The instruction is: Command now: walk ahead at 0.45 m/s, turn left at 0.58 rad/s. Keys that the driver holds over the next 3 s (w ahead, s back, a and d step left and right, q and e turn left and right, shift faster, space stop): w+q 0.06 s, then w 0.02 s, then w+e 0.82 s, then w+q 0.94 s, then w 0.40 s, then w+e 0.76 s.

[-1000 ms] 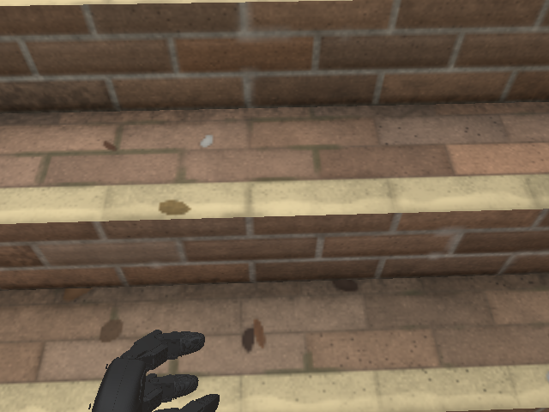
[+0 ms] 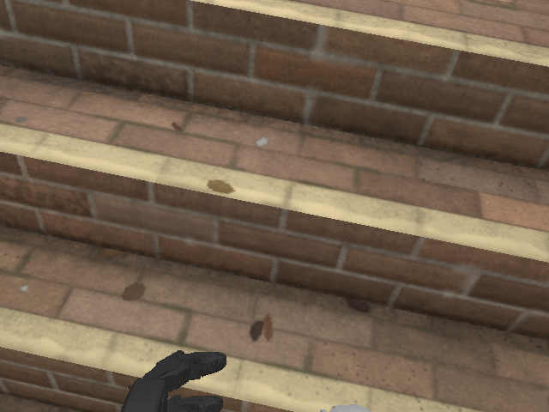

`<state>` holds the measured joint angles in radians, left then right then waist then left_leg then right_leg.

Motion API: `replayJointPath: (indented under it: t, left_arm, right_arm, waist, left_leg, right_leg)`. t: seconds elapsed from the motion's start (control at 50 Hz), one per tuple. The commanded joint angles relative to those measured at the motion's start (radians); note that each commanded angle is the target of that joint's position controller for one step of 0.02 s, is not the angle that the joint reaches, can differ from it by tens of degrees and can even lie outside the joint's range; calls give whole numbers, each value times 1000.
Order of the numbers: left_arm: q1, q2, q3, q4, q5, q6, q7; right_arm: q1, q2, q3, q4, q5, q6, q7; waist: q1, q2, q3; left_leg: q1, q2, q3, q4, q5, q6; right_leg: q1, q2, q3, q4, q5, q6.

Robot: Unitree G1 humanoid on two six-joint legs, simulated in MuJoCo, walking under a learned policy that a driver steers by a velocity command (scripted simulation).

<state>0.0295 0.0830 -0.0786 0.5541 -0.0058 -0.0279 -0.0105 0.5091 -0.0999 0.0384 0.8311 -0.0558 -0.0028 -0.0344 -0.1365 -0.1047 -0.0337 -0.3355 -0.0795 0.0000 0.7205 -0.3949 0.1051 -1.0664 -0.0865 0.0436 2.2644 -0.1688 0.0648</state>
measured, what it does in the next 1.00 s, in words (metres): climbs, turning right: right foot 0.22 m higher, then left foot 0.04 m lower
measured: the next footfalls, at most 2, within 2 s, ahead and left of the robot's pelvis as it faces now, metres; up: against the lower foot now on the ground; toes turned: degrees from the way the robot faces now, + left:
right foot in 0.38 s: +0.23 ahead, -0.23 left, +0.22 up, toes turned +12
left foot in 0.82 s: +0.06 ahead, -0.03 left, +0.18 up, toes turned -13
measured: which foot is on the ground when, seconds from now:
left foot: down 0.00-0.36, up 0.38-0.80, down 0.82-0.96, up 0.98-1.00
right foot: up 0.00-0.36, down 0.38-0.82, up 0.84-1.00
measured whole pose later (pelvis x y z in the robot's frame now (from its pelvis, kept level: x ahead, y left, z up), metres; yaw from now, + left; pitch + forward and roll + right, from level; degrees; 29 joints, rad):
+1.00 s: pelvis +0.00 -0.19 +0.11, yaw -16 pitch +3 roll +1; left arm 0.37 0.30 0.07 0.67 0.01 0.01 0.01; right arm 0.17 -0.25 0.02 0.59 -0.04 -0.07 -0.04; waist 0.11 0.06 -0.11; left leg -0.38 0.08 -0.01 0.96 -0.61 0.01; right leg -0.61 0.03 0.09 1.40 -0.30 0.02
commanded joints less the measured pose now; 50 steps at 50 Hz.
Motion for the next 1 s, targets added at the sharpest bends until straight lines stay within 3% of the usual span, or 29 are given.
replayJointPath:
  t: [0.02, 0.14, 0.2, 0.24, 0.26, 0.28, 0.32, 0.34, 0.36, 0.38, 0.4, 0.42, 0.44, 0.46, 0.52, 0.58, 0.66, 0.7, 0.78, 0.8, 0.82, 0.84, 0.86, 0.88, 0.9, 0.92, 0.94, 0.96, 1.0]
  left_arm:
    - [-236, 97, 50, -101, 23, -13, 41]
    - [-206, -49, -4, -82, -10, -52, -8]
    - [-205, -57, -17, -130, -16, -55, -1]
    - [-184, -40, -26, -171, 10, -40, 18]
    - [-132, -13, -22, -165, 8, -39, 25]
    - [2, 58, 13, -99, 0, -30, 31]
    - [345, 284, 114, -12, -12, -13, 54]
    - [465, 347, 132, 38, -2, 2, 45]
    - [405, 355, 139, 101, 21, 13, 45]
    - [472, 385, 158, 195, 31, 34, 61]
    - [424, 328, 140, 223, 108, 53, 66]
    - [373, 109, 63, 260, 110, 54, 29]
    - [349, 24, 37, 276, 84, 53, -1]
    - [334, 7, 41, 292, 70, 46, -11]
    - [202, 91, 76, 280, 23, 13, 14]
    - [228, 111, 93, 267, 46, 2, 34]
    - [302, 139, 115, 238, 67, 18, 69]
    - [324, 150, 129, 215, 51, 26, 76]
    - [141, 171, 143, 98, 38, 42, 78]
    - [45, 171, 143, 42, 31, 54, 74]
    - [-24, 170, 149, -13, 3, 69, 77]
    - [19, 165, 167, -25, -37, 86, 83]
    - [395, 163, 184, -5, -56, 78, 89]
    - [766, 203, 195, 72, -43, 71, 80]
    - [1026, 329, 221, 162, -16, 90, 78]
    - [1009, 373, 217, 214, -5, 96, 56]
    - [833, 321, 186, 181, 24, 71, 25]
    - [542, 245, 148, 165, 31, 45, 14]
    - [173, 98, 89, 141, 7, 32, -18]
  right_arm:
    - [-67, -226, -63, -142, 1, -58, -32]
    - [191, -139, -62, 6, 49, -7, -36]
    - [36, -149, -56, 12, 30, -4, -20]
    - [-177, -195, -56, 24, 42, -9, -14]
    - [-308, -213, -58, 12, 72, -3, -3]
    - [-307, -258, -64, 39, 94, -8, 12]
    - [-311, -480, -113, 60, 104, -38, 24]
    - [-386, -510, -120, 41, 102, -39, 27]
    - [-275, -390, -104, -1, 106, -41, 23]
    - [-157, -231, -66, -24, 121, -35, 31]
    - [-230, -128, -38, -32, 69, -68, 86]
    - [-331, -28, -1, -77, 62, -108, 143]
    - [-485, 26, 10, -170, 69, -113, 154]
    - [-520, 35, 21, -229, 57, -112, 150]
    - [-414, -52, 17, -257, 27, -78, 129]
    - [-424, -92, 9, -277, 47, -61, 93]
    - [-509, -96, 2, -302, 60, -42, 22]
    - [-460, -89, -1, -282, 72, -32, 5]
    - [-248, -134, -7, -226, 22, -26, -7]
    - [-139, -165, -6, -183, -8, -20, -19]
    - [-58, -148, 3, -144, -32, -15, -33]
    - [-111, -52, 27, -119, -25, -21, -20]
    - [-544, -83, 18, -237, 18, -89, 19]
    - [-890, -42, 38, -365, 2, -118, 13]
    - [-968, -141, 12, -433, 33, -137, 7]
    - [-843, -150, -13, -459, 93, -133, 3]
    - [-679, -173, -20, -434, 94, -121, 4]
    - [-498, -161, -17, -399, 47, -105, -7]
    - [-433, -153, -19, -384, -37, -105, 1]
  waist:
    - [36, 163, 83]
    - [-26, 277, 96]
    - [40, 290, 128]
    - [159, 314, 119]
    - [227, 314, 81]
    - [278, 333, -68]
    - [464, 434, -277]
    - [507, 389, -317]
    - [358, 213, -271]
    - [243, -238, -312]
    - [203, -460, -336]
    - [165, -237, -243]
    - [116, -59, -165]
    - [95, 1, -103]
    - [49, 33, 39]
    - [76, 47, 59]
    - [149, -64, 21]
    - [160, -82, -31]
    - [70, -156, -96]
    - [22, -144, -81]
    - [-15, -19, -1]
    - [25, 284, 21]
    - [340, 859, -125]
    - [596, 669, -174]
    - [725, 338, -276]
    - [626, 32, -263]
    - [508, -98, -168]
    - [297, -161, -109]
    - [129, 99, 26]
  left_leg:
    - [178, 356, -709, -467, -340, 230]
    - [559, 396, -522, -444, -80, 186]
    - [361, 406, -392, -538, -56, 157]
    - [-16, 356, -208, -794, 104, 125]
    - [-203, 322, -63, -877, 318, 92]
    - [-210, 298, 49, -884, 923, 104]
    - [126, 323, 104, -558, 2145, 111]
    - [304, 371, 61, -357, 2068, 111]
    - [319, 341, 7, -177, 1774, 128]
    - [21, 226, -18, 117, 1167, 139]
    - [-77, 39, -110, 630, 456, 108]
    - [-156, 53, -191, 937, 361, 99]
    - [-237, 82, -120, 1022, 264, 67]
    - [-324, 55, -87, 1099, 213, 37]
    - [-436, 64, -27, 1273, 212, -48]
    - [-440, 62, -15, 1108, 284, -82]
    - [-372, 9, 2, 823, 138, -129]
    - [-366, -4, -29, 731, 117, -130]
    - [-65, -16, -84, 530, 61, -72]
    - [95, -7, -62, 283, -12, -33]
    - [210, 49, -34, -160, -76, 27]
    - [276, 146, 17, -524, 363, 54]
    - [150, 379, -145, -160, 1260, 57]
    - [-83, 449, -117, -25, 1306, 16]
    - [-219, 428, -208, 62, 1054, -21]
    - [-172, 385, -291, 181, 606, -26]
    - [-72, 288, -192, 205, 451, -9]
    - [-65, 193, -93, 182, 366, -23]
    - [-130, 113, 73, 209, 227, -74]
  right_leg:
    - [-304, -9, 7, -56, 133, 35]
    - [-749, -36, 22, 195, -185, -40]
    - [-714, -56, 20, 195, -198, -34]
    - [-239, -80, -126, -174, -116, -52]
    - [126, -63, -175, -387, -102, -87]
    - [518, 39, -317, -443, -79, -114]
    - [841, 148, -265, -648, -333, -82]
    - [849, 141, -121, -1025, -289, -92]
    - [829, 230, -11, -1294, -349, -106]
    - [929, 85, 490, -1545, -711, -242]
    - [811, 38, 713, -1717, -784, -294]
    - [657, 138, 480, -1543, -522, -198]
    - [562, 182, 256, -1472, -333, -163]
    - [405, 165, 363, -1555, -549, -198]
    - [279, 165, 529, -1655, -725, -240]
    - [241, 150, 609, -1705, -762, -263]
    - [269, 157, 664, -1782, -760, -238]
    - [376, 147, 688, -1786, -743, -242]
    - [246, 243, 611, -1769, -600, -148]
    - [145, 319, 489, -1757, -485, -60]
    - [54, 434, 307, -1590, -460, 59]
    - [70, 570, 56, -1002, -578, 155]
    - [219, 473, -76, 4, -672, 158]
    - [233, 284, 138, 335, -728, 90]
    - [530, 170, 254, 321, -577, 43]
    - [559, 55, 338, -125, -483, -3]
    - [486, 70, 146, -636, -352, -34]
    - [520, 109, -29, -1075, -133, -90]
    - [608, 152, -234, -1551, 134, -70]
Over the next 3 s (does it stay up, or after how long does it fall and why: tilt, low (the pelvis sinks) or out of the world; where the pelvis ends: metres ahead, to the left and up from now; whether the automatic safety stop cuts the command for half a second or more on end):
stays up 0.13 -0.17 0.18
